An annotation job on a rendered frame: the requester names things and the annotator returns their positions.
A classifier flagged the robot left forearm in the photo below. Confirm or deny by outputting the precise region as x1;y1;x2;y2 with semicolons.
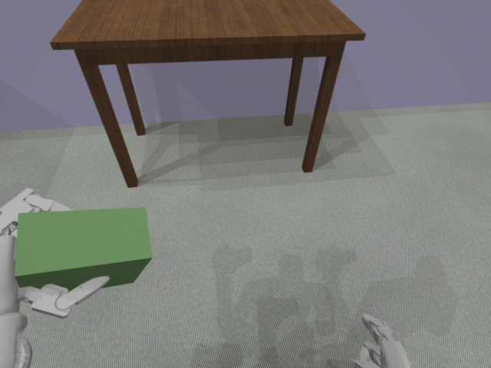
0;312;32;368

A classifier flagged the robot right hand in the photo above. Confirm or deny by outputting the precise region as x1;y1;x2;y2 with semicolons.
354;314;412;368

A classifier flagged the sponge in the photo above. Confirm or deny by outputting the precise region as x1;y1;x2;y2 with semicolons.
15;207;153;292

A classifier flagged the robot left hand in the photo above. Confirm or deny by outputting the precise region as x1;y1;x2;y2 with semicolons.
0;189;110;319

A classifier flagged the table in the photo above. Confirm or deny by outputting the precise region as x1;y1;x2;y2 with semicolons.
50;0;366;188

